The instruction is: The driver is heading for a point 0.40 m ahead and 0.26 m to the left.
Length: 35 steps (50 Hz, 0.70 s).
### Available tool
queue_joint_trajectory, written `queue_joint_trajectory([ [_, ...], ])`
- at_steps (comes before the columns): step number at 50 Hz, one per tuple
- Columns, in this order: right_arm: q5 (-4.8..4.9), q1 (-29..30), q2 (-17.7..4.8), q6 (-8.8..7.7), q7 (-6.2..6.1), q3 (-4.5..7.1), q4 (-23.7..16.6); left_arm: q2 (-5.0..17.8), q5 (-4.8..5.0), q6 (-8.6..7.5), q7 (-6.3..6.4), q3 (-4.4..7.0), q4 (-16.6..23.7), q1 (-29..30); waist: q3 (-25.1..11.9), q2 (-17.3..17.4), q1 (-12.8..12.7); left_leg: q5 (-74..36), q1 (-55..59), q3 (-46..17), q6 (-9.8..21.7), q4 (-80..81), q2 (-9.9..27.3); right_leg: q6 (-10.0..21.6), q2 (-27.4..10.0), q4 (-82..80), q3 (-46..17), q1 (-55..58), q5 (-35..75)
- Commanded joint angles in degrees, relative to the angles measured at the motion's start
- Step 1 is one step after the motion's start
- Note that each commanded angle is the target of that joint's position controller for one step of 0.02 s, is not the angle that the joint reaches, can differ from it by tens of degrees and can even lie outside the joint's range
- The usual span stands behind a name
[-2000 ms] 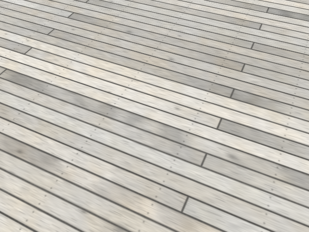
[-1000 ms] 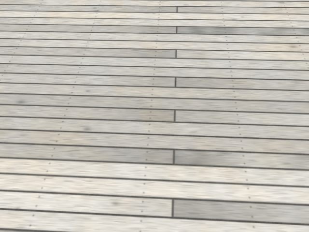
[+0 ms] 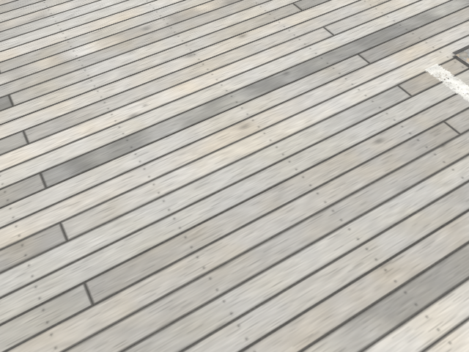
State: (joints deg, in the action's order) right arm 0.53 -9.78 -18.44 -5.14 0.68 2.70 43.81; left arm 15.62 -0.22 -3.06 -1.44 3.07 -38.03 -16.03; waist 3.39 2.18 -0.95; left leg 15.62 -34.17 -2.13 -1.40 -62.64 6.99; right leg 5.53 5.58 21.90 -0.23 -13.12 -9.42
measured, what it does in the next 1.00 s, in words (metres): walks ahead, turning left: left foot, then right foot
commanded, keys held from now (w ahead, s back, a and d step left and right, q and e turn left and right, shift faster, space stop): q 1.00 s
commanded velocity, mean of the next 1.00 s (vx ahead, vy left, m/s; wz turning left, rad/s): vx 0.10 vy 0.00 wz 0.44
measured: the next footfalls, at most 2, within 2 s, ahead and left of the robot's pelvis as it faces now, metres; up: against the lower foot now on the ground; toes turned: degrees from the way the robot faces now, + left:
left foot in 0.28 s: +0.30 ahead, +0.14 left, +0.00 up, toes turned +7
right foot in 0.70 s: +0.34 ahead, -0.09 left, +0.00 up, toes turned +27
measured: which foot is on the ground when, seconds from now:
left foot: up 0.00-0.26, down 0.28-0.70, up 0.72-1.00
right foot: down 0.00-0.28, up 0.30-0.68, down 0.70-1.00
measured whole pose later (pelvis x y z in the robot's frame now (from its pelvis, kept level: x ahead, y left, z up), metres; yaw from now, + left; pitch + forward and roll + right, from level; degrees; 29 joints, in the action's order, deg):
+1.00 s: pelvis +0.23 +0.00 +0.00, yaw +32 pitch +1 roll +1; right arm 1.3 -10.9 -18.2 4.3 -0.3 5.0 35.9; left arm 14.7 -0.8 0.9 2.4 3.1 -40.1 -9.5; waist 2.6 1.5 -1.1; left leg 23.0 -26.6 -1.6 -5.7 -53.2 0.8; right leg 0.2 -3.3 26.0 4.1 -14.4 -12.9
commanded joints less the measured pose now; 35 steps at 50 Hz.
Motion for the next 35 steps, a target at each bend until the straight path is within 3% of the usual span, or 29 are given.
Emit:
queue_joint_trajectory([
  [1, -0.46, -3.2, -3.7, 0.87, -0.34, 0.96, -1.4, 8.2, -0.53, -1.86, 0.92, 2.01, 2.4, 2.5, -3.6, -4.5, 2.0, -7.1, -1.2, 0.1, -1.8, 5.1, 1.2, 9.3, -15.6, -10.1, -7.2, 1.8, 30.9],
  [4, -0.29, 0.4, -1.6, 0.39, 0.32, 0.13, -1.8, 7.8, -0.95, -1.55, 1.75, 1.62, 0.9, 3.0, -3.0, -5.2, 0.2, -20.3, 3.7, 1.7, -1.2, 18.9, -1.2, 5.6, -12.0, -9.9, 1.1, 0.6, 32.2],
  [6, 0.04, 2.9, -1.2, 0.11, 1.02, -0.02, -2.7, 8.2, -1.14, -1.43, 2.02, 1.62, -0.7, 1.3, -3.6, -5.0, -1.5, -26.6, 6.2, 1.8, -0.6, 24.5, -2.9, 4.9, -13.3, -9.9, 1.9, 2.5, 30.3],
  [8, 0.27, 3.6, -2.3, 0.19, 1.70, 0.41, -3.5, 8.9, -0.87, -0.94, 2.18, 1.87, -1.9, 1.5, -3.4, -5.5, -1.6, -24.8, 5.1, 1.1, 0.3, 27.2, -3.6, 4.8, -15.3, -8.1, 1.9, 6.8, 30.3],
  [11, -0.57, 3.1, -4.3, 0.38, 2.90, 1.38, -5.2, 9.5, 0.27, 0.76, 3.05, 2.41, -2.8, 2.7, -3.6, -6.3, -0.6, -14.0, 2.1, 2.4, 2.5, 29.4, -5.0, 3.9, -17.9, -0.5, 1.0, 13.7, 36.4],
  [13, -0.93, -4.8, -6.4, 0.33, 3.12, 2.74, -3.9, 9.4, 0.81, 2.00, 4.02, 2.50, -2.3, 4.4, -7.2, -5.5, 3.5, -13.8, 10.9, 4.5, 4.7, 34.0, -8.2, 1.4, -15.9, 12.3, 2.5, 13.1, 42.1],
  [14, -1.07, -9.2, -10.0, 0.29, 2.40, 3.99, -3.7, 9.0, 0.10, 2.03, 4.39, 2.27, -1.6, 2.9, -11.5, -0.3, 5.1, -34.0, 21.2, -1.4, 7.5, 36.0, -5.1, -2.3, -11.4, 25.1, 4.9, 7.8, 32.8],
  [15, -1.48, -10.0, -14.6, 0.64, 1.49, 4.68, -5.0, 5.1, -2.16, 1.52, 3.87, 1.00, 0.1, -2.8, -18.0, 12.3, 1.3, -58.6, 39.4, -20.6, 17.4, 32.3, 8.5, -7.1, -1.8, 45.8, 5.4, -11.1, -10.3],
  [16, -1.89, -10.4, -11.9, 1.01, 1.16, 3.79, -6.1, 4.9, -1.39, 1.10, 2.82, 0.24, -0.2, -4.1, -27.2, 12.6, 2.3, -53.3, 47.7, -36.5, 25.9, 36.9, 14.9, -8.7, 2.8, 57.9, -4.4, -20.8, -30.2],
  [17, -1.19, -7.4, -9.4, 1.65, 1.01, 3.45, -7.7, 8.6, 0.35, 1.21, 2.22, 1.01, -0.3, -1.1, -25.0, 5.5, 3.9, -41.4, 44.2, -31.4, 23.5, 38.5, 12.3, -8.0, -1.3, 60.2, -8.4, -23.0, -26.4],
  [18, -0.34, -4.2, -7.4, 2.38, 0.52, 2.96, -8.5, 8.6, 0.70, 1.71, 2.35, 1.04, 0.6, 2.8, -19.1, 1.1, 3.4, -31.3, 38.1, -26.4, 20.4, 39.6, 9.5, -7.7, -3.3, 58.0, -7.4, -24.8, -22.3],
  [19, 0.30, -2.2, -6.1, 3.19, 0.10, 2.47, -8.9, 8.2, 0.21, 2.40, 2.83, 1.12, 0.7, 4.9, -13.6, -2.6, 2.5, -24.5, 30.3, -23.0, 18.1, 41.9, 7.4, -7.9, -5.0, 53.2, -6.6, -24.6, -19.8],
  [21, -0.24, 0.1, -6.2, 4.34, -0.47, 2.55, -9.6, 7.2, -0.03, 3.60, 3.35, 1.18, 1.1, 4.9, -9.0, 1.0, 0.0, -15.3, 19.5, -19.9, 15.3, 45.1, 2.9, -8.2, -5.7, 42.1, -5.3, -18.5, -16.7],
  [23, -0.99, 0.3, -7.4, 5.06, -1.01, 3.23, -10.2, 5.5, -0.08, 3.53, 3.65, 0.78, 0.2, 3.5, -9.4, 4.1, -0.1, -17.2, 17.1, -18.1, 15.2, 45.3, 1.1, -9.3, -4.3, 34.2, -3.9, -14.8, -16.1],
  [26, -0.36, 0.3, -8.9, 5.78, -1.97, 4.04, -10.7, 5.5, -0.11, 3.37, 3.83, 0.75, -0.5, 3.8, -12.1, 4.7, 0.6, -13.2, 16.9, -18.8, 14.5, 44.6, 0.7, -10.3, -4.0, 27.4, -4.7, -11.7, -11.2],
  [31, -0.20, 0.9, -8.6, 7.27, -2.32, 4.26, -11.6, 6.0, 0.32, 2.37, 3.10, 1.27, 0.0, 6.0, -10.7, 7.2, 2.0, -1.5, 16.6, -23.8, 12.5, 44.2, -0.2, -9.4, -3.3, 18.3, -5.3, -9.3, -8.9],
  [33, 0.16, 1.7, -8.2, 7.78, -2.38, 4.21, -11.9, 6.0, 0.52, 1.55, 2.62, 1.63, -0.5, 4.4, -10.2, 7.6, 0.9, -1.8, 16.6, -25.1, 11.3, 42.3, -1.1, -8.1, -3.0, 10.1, -4.5, -5.5, -6.0],
  [34, 0.51, 1.8, -7.7, 8.02, -2.46, 4.08, -11.9, 6.3, 0.51, 1.22, 2.45, 1.98, -1.1, 2.8, -9.9, 7.3, -0.2, -1.4, 15.2, -24.6, 9.9, 40.6, -2.5, -7.0, -3.6, 3.7, -4.0, -1.5, -2.4],
  [35, 0.54, 0.2, -5.9, 8.05, -2.46, 3.55, -11.9, 9.4, -0.18, 1.14, 2.68, 2.90, -1.1, 1.4, -10.1, 3.3, 0.0, 4.3, 11.2, -21.9, 7.1, 35.5, -5.5, -4.5, -10.5, -1.0, -9.2, 3.6, -2.3],
])
Over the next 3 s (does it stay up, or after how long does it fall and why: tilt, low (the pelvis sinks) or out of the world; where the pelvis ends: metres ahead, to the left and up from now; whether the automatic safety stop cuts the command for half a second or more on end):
stays up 0.34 0.20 -0.02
